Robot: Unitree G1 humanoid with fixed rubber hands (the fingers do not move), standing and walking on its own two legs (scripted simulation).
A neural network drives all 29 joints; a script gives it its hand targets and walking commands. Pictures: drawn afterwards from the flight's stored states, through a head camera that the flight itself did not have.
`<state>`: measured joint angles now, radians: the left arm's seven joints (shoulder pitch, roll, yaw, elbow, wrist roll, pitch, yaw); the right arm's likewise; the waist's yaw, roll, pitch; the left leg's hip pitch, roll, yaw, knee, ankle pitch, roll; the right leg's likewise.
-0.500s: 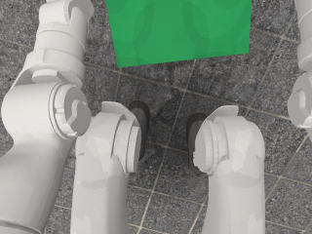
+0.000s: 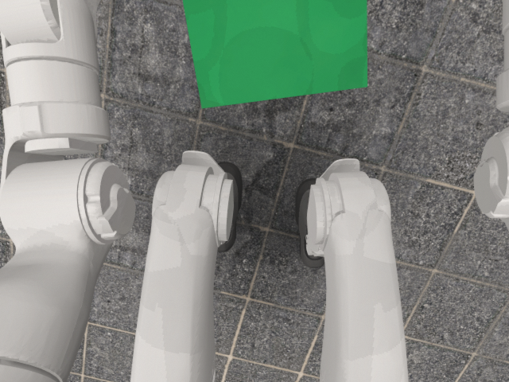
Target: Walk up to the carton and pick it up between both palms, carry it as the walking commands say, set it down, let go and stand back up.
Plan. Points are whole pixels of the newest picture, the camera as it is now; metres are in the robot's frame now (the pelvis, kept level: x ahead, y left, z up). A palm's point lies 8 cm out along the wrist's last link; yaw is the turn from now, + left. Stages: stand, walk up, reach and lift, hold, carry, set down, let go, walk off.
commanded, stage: set down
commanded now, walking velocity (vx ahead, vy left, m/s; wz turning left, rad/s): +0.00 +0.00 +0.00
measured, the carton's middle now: (273, 21) +0.51 +0.01 -0.31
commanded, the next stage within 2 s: let go in 0.86 s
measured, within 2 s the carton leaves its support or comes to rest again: neither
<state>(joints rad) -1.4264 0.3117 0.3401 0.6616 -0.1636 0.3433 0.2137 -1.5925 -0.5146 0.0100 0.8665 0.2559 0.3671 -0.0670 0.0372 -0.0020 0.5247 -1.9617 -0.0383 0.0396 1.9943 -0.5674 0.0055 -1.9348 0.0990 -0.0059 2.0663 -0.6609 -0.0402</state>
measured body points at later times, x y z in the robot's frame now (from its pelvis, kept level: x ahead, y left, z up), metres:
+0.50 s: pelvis -0.01 +0.00 +0.12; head +0.36 -0.01 +0.37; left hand +0.57 +0.21 +0.01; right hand +0.60 -0.18 +0.02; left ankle +0.12 +0.11 -0.40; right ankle +0.09 -0.09 -0.40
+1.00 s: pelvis +0.01 -0.01 +0.22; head +0.38 -0.01 +0.47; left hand +0.57 +0.21 +0.09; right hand +0.60 -0.19 +0.09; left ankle +0.12 +0.11 -0.40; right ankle +0.09 -0.09 -0.40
